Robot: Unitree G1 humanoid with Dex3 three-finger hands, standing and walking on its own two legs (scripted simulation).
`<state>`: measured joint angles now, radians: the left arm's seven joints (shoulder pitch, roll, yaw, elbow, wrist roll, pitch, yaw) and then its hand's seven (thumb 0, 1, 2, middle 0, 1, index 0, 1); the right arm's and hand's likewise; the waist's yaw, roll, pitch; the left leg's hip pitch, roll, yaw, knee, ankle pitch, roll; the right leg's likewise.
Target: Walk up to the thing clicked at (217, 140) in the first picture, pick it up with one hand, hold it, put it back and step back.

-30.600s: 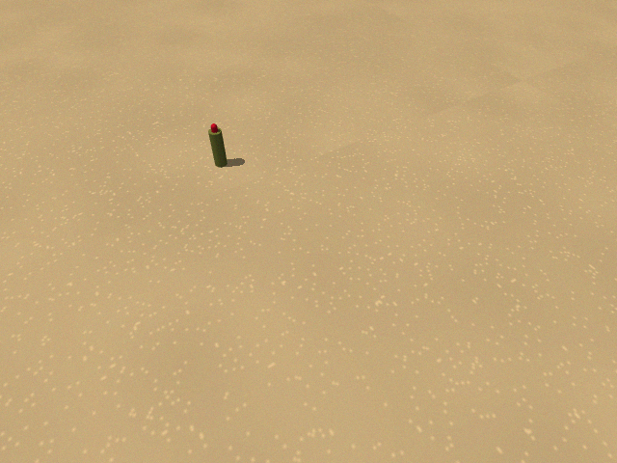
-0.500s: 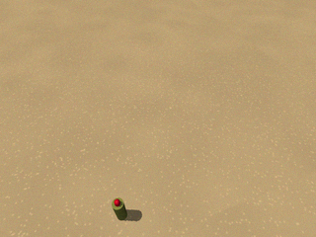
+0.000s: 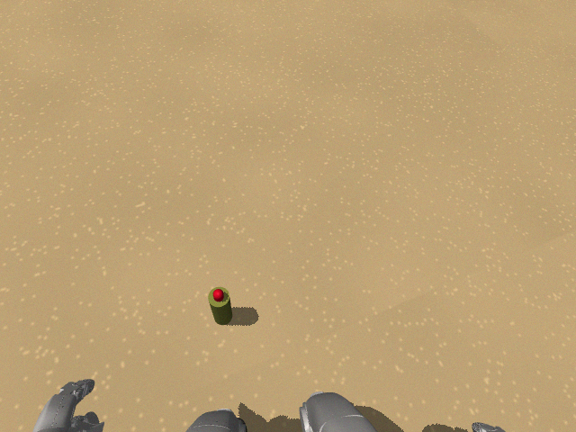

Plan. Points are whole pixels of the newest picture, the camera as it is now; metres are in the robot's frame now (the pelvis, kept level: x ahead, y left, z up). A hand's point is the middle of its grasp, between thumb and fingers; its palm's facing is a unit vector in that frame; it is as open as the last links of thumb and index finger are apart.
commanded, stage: step back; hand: left
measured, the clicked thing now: (220, 305) +0.47 +0.15 -0.65
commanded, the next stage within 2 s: none
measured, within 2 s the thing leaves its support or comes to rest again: neither
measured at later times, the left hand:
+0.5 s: hand out of the picture +0.00 +0.25 -0.14, palm faces +0.01 -0.92 -0.40, open 7.4 cm
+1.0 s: hand out of the picture -0.20 +0.23 -0.15, palm faces -0.04 -0.92 -0.40, open 7.4 cm
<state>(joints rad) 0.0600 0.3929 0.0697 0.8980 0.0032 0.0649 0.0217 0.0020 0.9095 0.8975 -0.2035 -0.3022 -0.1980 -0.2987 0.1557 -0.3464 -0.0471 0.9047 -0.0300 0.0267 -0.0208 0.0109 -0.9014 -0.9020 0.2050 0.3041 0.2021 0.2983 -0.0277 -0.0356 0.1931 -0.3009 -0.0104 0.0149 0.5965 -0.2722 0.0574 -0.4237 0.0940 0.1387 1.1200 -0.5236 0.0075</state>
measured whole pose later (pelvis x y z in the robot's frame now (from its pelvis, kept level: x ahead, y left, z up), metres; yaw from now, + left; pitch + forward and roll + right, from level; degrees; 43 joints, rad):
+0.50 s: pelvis -0.12 -0.01 -0.01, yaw +1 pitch -2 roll +1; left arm 0.13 0.36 0.07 0.78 0.03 0.04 0.01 0.00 0.90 0.90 -0.21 -0.30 -0.20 -0.30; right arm 0.19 -0.42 -0.05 0.88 -0.01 0.04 -0.02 0.01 -0.90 -0.90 0.20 0.30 0.20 0.30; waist 0.00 0.01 0.16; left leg -0.32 -0.06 -0.07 0.85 -0.49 -0.01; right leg -0.34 -0.04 -0.02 0.64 -0.27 0.00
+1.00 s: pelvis -0.28 -0.04 -0.01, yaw -2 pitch -3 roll +0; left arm 0.21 0.36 0.08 0.85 0.03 0.05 -0.02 0.00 0.91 0.90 -0.20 -0.30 -0.20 -0.30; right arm 0.11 -0.42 -0.06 0.83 -0.02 0.05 -0.03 0.01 -0.90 -0.90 0.20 0.30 0.20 0.30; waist 0.01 0.04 0.16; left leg -0.51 -0.01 -0.09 0.86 -0.42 -0.01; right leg -0.28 0.01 0.04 0.71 -0.39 -0.01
